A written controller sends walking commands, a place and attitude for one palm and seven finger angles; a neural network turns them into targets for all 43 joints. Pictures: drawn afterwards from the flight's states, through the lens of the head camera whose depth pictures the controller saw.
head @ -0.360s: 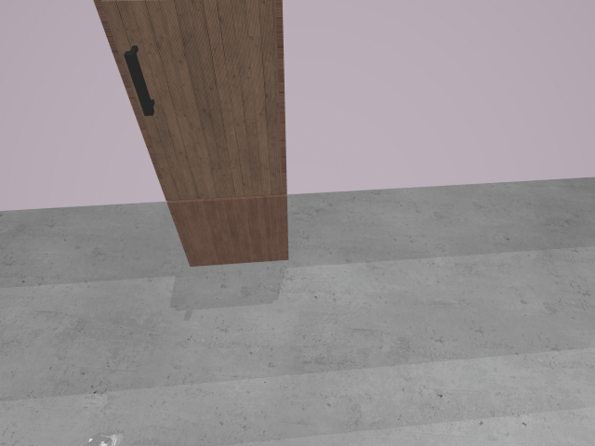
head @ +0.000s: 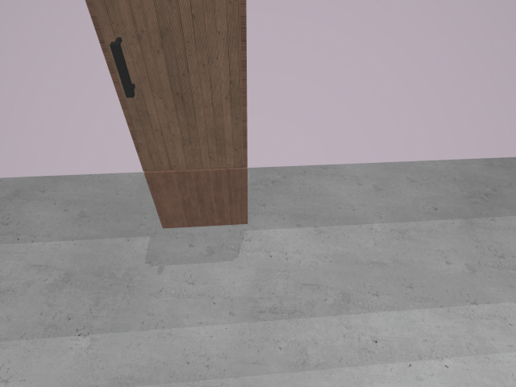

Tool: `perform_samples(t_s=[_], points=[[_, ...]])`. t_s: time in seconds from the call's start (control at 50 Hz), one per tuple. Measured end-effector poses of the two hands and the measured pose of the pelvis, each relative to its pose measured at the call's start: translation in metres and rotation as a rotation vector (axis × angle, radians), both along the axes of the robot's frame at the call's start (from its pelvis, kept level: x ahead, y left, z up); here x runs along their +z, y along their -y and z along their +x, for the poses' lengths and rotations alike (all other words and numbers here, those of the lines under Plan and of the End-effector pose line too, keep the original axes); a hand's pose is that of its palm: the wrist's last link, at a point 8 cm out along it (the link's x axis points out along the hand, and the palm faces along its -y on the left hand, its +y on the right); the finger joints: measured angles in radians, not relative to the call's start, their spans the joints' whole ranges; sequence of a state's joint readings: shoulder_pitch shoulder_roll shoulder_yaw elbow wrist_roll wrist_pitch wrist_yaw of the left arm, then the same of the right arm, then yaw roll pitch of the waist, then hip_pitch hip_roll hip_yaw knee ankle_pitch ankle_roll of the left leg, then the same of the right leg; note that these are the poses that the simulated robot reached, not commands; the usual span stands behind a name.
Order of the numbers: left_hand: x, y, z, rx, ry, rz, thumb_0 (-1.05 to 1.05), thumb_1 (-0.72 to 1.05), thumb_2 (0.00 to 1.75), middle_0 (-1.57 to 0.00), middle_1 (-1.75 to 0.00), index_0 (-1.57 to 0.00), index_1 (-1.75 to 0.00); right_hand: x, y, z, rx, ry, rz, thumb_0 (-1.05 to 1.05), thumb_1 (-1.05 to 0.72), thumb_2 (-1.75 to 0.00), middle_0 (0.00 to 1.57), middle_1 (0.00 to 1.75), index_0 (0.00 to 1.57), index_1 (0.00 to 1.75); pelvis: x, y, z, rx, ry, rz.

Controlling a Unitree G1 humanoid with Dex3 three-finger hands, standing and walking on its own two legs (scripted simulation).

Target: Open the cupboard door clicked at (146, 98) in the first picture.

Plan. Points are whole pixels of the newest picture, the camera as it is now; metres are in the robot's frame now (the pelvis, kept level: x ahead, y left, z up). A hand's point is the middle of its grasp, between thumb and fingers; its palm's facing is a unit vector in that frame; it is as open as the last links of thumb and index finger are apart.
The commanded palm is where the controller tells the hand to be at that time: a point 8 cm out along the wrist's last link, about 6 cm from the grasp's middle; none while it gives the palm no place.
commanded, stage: stand and wait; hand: left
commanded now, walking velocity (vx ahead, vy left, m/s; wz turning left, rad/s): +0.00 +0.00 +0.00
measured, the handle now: (124, 68) +0.90 +0.45 +0.06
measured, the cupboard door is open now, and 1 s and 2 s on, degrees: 0 0 0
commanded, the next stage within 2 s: look at it before walking up in 0.46 s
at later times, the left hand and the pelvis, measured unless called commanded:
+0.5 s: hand out of the picture +0.07 +0.25 -0.15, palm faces -0.03 -0.94 -0.33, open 7.4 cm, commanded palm none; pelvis -0.01 +0.00 +0.00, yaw +0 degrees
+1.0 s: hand out of the picture +0.07 +0.25 -0.15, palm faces -0.03 -0.94 -0.33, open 7.4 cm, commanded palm none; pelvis -0.01 +0.00 +0.01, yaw -1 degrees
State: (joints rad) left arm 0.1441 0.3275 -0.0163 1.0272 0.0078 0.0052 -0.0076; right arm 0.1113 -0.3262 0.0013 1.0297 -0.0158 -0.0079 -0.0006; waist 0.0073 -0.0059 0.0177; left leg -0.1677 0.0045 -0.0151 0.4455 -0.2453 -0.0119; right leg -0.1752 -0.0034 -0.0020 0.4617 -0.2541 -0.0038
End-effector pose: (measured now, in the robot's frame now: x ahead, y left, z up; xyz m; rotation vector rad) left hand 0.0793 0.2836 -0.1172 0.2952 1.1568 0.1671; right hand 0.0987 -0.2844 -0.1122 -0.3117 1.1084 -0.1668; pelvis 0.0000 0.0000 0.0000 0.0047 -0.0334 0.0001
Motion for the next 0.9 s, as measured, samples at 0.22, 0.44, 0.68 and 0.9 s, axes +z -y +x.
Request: perform_samples(t_s=[0.22,0.44,0.68,0.9], points=[[0.0,-0.007,-0.023,0.02,-0.069,0.019,0.0,0.9,0.9,-0.2,-0.3,-0.2,-0.3,-0.006,0.008,-0.035,-0.038,-0.092,-0.006,0.0,-0.91,-0.9,0.2,0.3,0.2,0.3,0.002,0.001,-0.004,-0.003,0.002,-0.001],[0.002,-0.008,-0.019,0.012,-0.057,0.024,0.0,0.9,0.9,-0.2,-0.3,-0.2,-0.3,-0.007,0.007,-0.042,-0.049,-0.102,0.001,0.0,-0.91,-0.9,0.2,0.3,0.2,0.3,0.003,0.0,-0.007,-0.007,0.004,-0.001],[0.003,-0.005,-0.011,0.001,-0.031,0.015,0.0,0.9,0.9,-0.2,-0.3,-0.2,-0.3,-0.004,0.006,-0.036,-0.048,-0.078,0.001,0.0,-0.91,-0.9,0.2,0.3,0.2,0.3,0.004,0.0,-0.007,-0.009,0.005,-0.002],[0.002,-0.007,-0.015,0.004,-0.049,0.014,0.0,0.9,0.9,-0.2,-0.3,-0.2,-0.3,-0.002,0.007,-0.035,-0.048,-0.081,-0.005,0.0,-0.91,-0.9,0.2,0.3,0.2,0.3,0.005,-0.001,-0.006,-0.01,0.004,-0.003]])
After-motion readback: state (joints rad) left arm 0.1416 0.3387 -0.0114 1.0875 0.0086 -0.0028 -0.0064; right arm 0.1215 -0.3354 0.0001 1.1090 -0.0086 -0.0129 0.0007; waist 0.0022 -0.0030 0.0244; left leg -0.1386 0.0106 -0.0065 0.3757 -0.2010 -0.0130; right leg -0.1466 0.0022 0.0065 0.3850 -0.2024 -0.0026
